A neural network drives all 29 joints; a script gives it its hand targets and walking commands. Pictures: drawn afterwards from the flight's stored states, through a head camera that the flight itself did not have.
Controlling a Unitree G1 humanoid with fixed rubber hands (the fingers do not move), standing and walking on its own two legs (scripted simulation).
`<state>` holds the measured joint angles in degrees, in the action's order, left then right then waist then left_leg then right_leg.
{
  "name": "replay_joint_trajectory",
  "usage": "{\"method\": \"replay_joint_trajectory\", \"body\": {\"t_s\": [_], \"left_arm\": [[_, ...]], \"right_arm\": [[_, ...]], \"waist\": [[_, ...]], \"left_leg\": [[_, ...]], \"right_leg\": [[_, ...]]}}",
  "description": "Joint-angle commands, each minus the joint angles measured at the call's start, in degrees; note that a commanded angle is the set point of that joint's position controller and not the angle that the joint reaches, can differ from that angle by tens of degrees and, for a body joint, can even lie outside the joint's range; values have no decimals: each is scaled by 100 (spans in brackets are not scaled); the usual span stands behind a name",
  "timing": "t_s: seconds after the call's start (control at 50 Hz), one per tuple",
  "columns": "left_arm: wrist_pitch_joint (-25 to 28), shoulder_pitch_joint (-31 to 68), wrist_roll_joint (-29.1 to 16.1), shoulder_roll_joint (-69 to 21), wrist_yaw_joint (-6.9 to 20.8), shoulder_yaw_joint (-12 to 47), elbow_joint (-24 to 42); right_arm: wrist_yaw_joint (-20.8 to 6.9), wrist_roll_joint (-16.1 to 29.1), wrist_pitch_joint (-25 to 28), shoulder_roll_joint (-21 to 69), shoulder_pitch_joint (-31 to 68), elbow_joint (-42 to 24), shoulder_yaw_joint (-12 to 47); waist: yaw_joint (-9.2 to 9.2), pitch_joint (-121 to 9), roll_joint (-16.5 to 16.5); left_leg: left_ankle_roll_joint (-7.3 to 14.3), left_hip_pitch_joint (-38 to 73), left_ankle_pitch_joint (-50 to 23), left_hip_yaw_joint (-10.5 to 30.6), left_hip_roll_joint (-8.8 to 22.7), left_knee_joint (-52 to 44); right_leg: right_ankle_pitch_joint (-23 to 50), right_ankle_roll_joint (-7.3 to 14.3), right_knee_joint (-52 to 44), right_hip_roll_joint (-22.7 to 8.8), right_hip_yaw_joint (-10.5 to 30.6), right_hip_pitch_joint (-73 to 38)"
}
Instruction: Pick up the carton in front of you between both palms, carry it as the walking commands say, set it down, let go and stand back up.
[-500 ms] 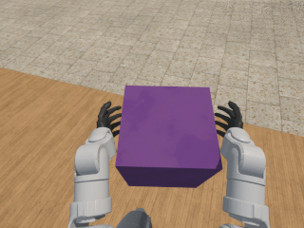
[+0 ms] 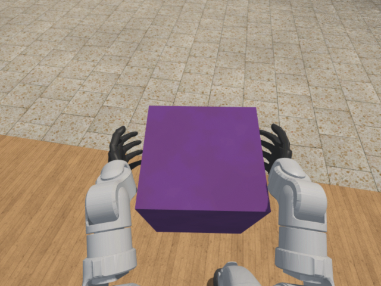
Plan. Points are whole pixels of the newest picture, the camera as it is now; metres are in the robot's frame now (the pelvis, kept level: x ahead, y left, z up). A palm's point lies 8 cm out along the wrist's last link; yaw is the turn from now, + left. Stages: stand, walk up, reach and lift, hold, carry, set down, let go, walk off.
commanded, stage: carry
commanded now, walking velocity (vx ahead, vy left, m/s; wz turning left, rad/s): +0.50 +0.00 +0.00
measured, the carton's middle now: (200, 177) +0.33 -0.02 +0.02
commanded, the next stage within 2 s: none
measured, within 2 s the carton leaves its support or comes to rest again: neither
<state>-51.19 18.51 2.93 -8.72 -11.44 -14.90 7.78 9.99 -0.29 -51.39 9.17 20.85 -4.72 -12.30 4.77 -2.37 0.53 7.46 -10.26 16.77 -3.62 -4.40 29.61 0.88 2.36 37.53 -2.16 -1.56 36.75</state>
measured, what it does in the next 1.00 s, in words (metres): goes down: right foot 0.05 m lower, then left foot 0.04 m lower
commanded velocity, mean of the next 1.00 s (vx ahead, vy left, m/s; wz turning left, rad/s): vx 0.50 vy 0.00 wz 0.00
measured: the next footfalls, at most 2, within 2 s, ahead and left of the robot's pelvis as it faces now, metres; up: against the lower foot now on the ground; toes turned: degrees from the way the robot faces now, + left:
right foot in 0.12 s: +0.24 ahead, -0.09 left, -0.05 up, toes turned -2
left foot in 0.68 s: +0.56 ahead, +0.05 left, -0.09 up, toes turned +1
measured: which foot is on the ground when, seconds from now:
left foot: down 0.00-0.10, up 0.12-0.66, down 0.68-1.00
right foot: up 0.00-0.10, down 0.12-0.68, up 0.70-1.00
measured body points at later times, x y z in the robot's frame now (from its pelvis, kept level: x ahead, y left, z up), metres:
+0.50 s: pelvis +0.29 -0.04 -0.04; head +0.32 -0.04 +0.41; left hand +0.61 +0.13 +0.04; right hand +0.63 -0.19 +0.03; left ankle +0.41 +0.12 -0.73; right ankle +0.21 -0.09 -0.77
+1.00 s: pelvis +0.59 +0.01 -0.08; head +0.62 +0.02 +0.37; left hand +0.93 +0.15 -0.02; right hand +0.91 -0.17 -0.01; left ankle +0.53 +0.04 -0.81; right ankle +0.69 -0.16 -0.76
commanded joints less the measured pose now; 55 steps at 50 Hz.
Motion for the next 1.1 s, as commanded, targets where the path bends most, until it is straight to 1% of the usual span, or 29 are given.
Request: {"method": "replay_joint_trajectory", "body": {"t_s": [0.0, 0.04, 0.06, 0.08, 0.1, 0.12, 0.14, 0.16, 0.2, 0.22, 0.28, 0.32, 0.4, 0.46, 0.54, 0.58, 0.62, 0.64, 0.66, 0.68, 0.7, 0.72, 0.74, 0.76, 0.8, 0.88, 0.92, 1.0, 1.08], "left_arm": [[-58, 2812, -575, -3518, -26, 3247, 152], [-166, 2740, -541, -3298, -45, 3105, 21], [-214, 2597, -520, -3204, -59, 3026, -112], [-251, 2522, -492, -3126, -72, 2945, -200], [-294, 2474, -460, -3026, -77, 2856, -268], [-343, 2611, -467, -2874, -122, 2762, -386], [-338, 2818, -619, -2858, -169, 2783, -381], [-328, 2774, -709, -3213, -142, 2918, -405], [-275, 3560, -1008, -3922, 14, 3309, -112], [-224, 3922, -1170, -4186, 98, 3526, 30], [-54, 4060, -1303, -4423, 222, 3770, 98], [21, 3802, -1258, -4393, 224, 3782, 44], [94, 3341, -1190, -4226, 199, 3795, 123], [78, 3152, -1137, -4015, 152, 3770, 235], [-49, 2830, -988, -3734, 73, 3653, 111], [-132, 2832, -952, -3702, 60, 3636, 6], [-223, 2948, -964, -3715, 68, 3667, -83], [-253, 3067, -963, -3685, 63, 3667, -103], [-298, 3147, -974, -3692, 46, 3634, -160], [-361, 3158, -980, -3765, 35, 3670, -265], [-362, 3155, -1040, -3820, 17, 3592, -266], [-336, 3399, -1031, -3949, -5, 3505, -172], [-280, 3564, -954, -4181, -10, 3418, -151], [-224, 3609, -877, -4338, 12, 3337, -206], [-113, 3557, -724, -4450, 61, 3307, -328], [97, 3192, -582, -4381, 38, 3389, -390], [158, 3034, -573, -4299, 26, 3423, -318], [178, 3057, -680, -4066, 10, 3483, -8], [23, 2920, -650, -3619, -49, 3366, 89]], "right_arm": [[72, 815, 6, 3744, 2664, -327, 3496], [144, 713, -90, 3611, 2631, -192, 3381], [172, 677, -149, 3561, 2671, -130, 3329], [199, 654, -205, 3514, 2692, -69, 3285], [239, 627, -256, 3427, 2765, -18, 3217], [261, 631, -340, 3482, 2829, 97, 3185], [271, 625, -381, 3494, 2775, 141, 3082], [286, 633, -373, 3597, 2981, 53, 3039], [250, 558, -285, 4023, 3319, 69, 2884], [217, 468, -239, 4148, 3294, 123, 2817], [149, 389, -77, 4332, 3208, 207, 2899], [137, 402, 29, 4303, 3147, 123, 3000], [141, 449, 125, 4163, 2959, -125, 3148], [153, 514, 100, 3964, 2930, -338, 3201], [159, 449, -72, 3642, 2692, -295, 3105], [147, 373, -163, 3518, 2594, -213, 2977], [160, 250, -236, 3394, 2440, -42, 2781], [167, 173, -266, 3326, 2323, 42, 2664], [172, 120, -303, 3224, 2209, 128, 2538], [227, 88, -309, 3103, 2382, 206, 2468], [257, 195, -322, 3165, 2450, 258, 2533], [214, 356, -293, 3565, 2541, 240, 2690], [128, 513, -239, 3915, 2943, 36, 2910], [36, 662, -177, 4182, 3310, -136, 3127], [-95, 869, -35, 4489, 3705, -224, 3398], [-117, 893, 166, 4418, 3269, -166, 3518], [-99, 863, 216, 4329, 3044, -190, 3519], [-45, 835, 230, 4087, 2876, -365, 3507], [79, 751, 113, 3696, 2588, -282, 3382]], "waist": [[104, -1679, -571], [-79, -1581, -651], [-317, -1679, -569], [-566, -1829, -363], [-696, -2179, 135], [-645, -2463, 1155], [-889, -2830, 1810], [-942, -2544, 1182], [-742, -2062, 170], [-654, -1997, 75], [-631, -2001, 281], [-723, -2018, 387], [-891, -2052, 462], [-1022, -1873, 486], [-1198, -1540, 538], [-1080, -1461, 630], [-624, -1807, 452], [-391, -2104, 211], [-393, -2492, -458], [-238, -2741, -1570], [-82, -3008, -1603], [-129, -2654, -989], [-217, -2259, -280], [-331, -2024, -71], [-385, -1959, -335], [-235, -2150, -591], [-166, -2184, -612], [-24, -1911, -580], [130, -1636, -575]], "left_leg": [[272, 1300, -3696, 816, 1055, 63], [164, 1086, -3672, 774, 1140, 575], [24, 916, -3912, 561, 1058, 1148], [-138, 519, -3469, 255, 861, 1955], [-263, -552, -1586, 102, 618, 3144], [-485, -1995, 1397, 120, 88, 4216], [-581, -3288, 1939, 387, -186, 5521], [-458, -3521, 1625, 553, 193, 5445], [-399, -3215, 1096, 546, 453, 4775], [-383, -2984, 928, 595, 575, 4412], [-447, -2770, 520, 484, 685, 3550], [-507, -3087, 125, 402, 758, 3014], [-523, -3317, -981, 226, 717, 2060], [-500, -3279, -1614, 25, 542, 1230], [-401, -2820, -2324, -288, 233, -22], [-223, -2071, -2541, -271, 180, -543], [-94, -496, -2759, -453, 99, -889], [-116, 635, -3063, -76, 529, -650], [-97, 1865, -4918, 1217, 1669, 309], [905, 2897, -5640, 3151, 2683, 403], [1493, 3152, -3318, 3969, 2908, 78], [1292, 2410, -1951, 3853, 2447, -333], [962, 1661, -1561, 3380, 2192, -594], [787, 1073, -1683, 2992, 2079, -757], [545, 466, -1740, 2392, 1871, -987], [375, 1293, -3979, 1657, 1671, -686], [264, 1664, -4628, 1401, 1536, -544], [109, 1825, -4832, 971, 1103, -457], [95, 1772, -4276, 791, 952, -69]], "right_leg": [[1046, 118, -990, 328, -409, -505], [1057, 274, -1263, 289, -386, -1094], [1067, 313, -1515, 359, -496, -1748], [1168, 273, -1600, 311, -603, -2588], [2340, 247, -926, -420, 219, -3794], [3991, 807, -300, -1788, 2073, -5032], [1713, 1773, -816, -2275, 3604, -5636], [212, 1627, -1179, -1881, 3600, -5103], [-204, 1241, -1494, -1504, 2895, -3831], [-351, 1195, -1590, -1479, 2669, -3381], [-235, 1160, -1735, -1268, 2083, -3073], [820, 1183, -1636, -1259, 1795, -3471], [2324, 848, -1395, -992, 1183, -4184], [2735, 702, -1280, -691, 858, -4508], [2695, 626, -1009, -431, 599, -4689], [2658, 534, -634, -473, 510, -4405], [2742, 291, 550, -367, 155, -3854], [1584, 160, 1561, -174, -50, -3038], [-1270, 28, 2615, 72, -221, -1765], [-3543, -195, 4106, 834, -39, -210], [-3621, -137, 4843, 615, 348, 743], [-3315, 60, 4606, 398, 429, 902], [-2914, 64, 4091, 222, 411, 651], [-2666, 41, 3531, 75, 399, 369], [-2409, -46, 2866, -15, 323, -140], [-1556, -122, 1987, -55, 78, 397], [-1032, -109, 1586, -28, 2, 622], [49, -46, 336, 194, -269, 509], [1143, 105, -1015, 387, -491, -144]]}}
